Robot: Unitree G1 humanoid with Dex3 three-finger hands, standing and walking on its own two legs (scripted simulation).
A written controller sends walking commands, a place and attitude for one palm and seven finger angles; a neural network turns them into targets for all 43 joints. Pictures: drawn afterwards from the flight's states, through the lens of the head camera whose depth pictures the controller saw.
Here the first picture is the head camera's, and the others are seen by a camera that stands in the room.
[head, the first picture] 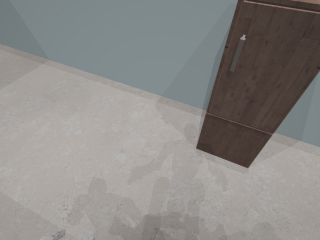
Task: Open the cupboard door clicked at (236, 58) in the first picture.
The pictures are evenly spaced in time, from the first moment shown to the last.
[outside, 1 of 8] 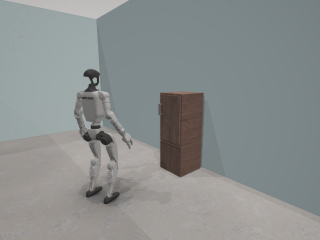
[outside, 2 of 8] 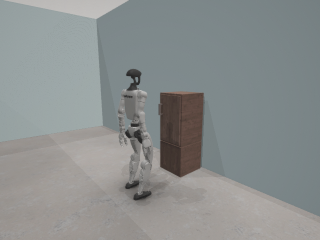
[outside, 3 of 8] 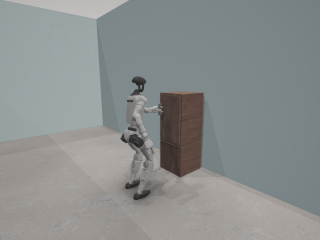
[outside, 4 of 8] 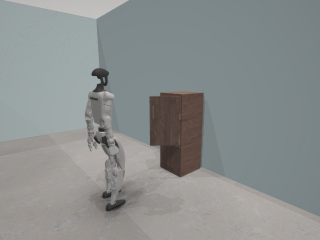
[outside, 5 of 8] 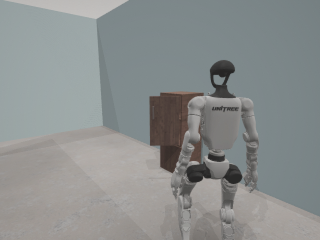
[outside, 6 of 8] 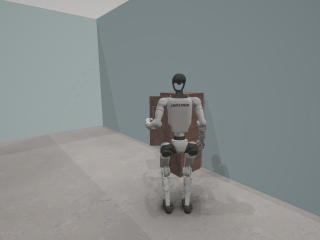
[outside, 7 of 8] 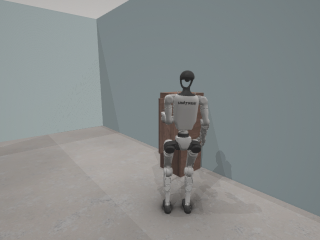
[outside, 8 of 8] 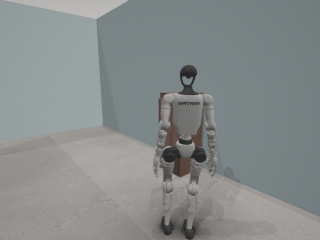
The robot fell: no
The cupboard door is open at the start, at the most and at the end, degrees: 0 99 99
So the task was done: yes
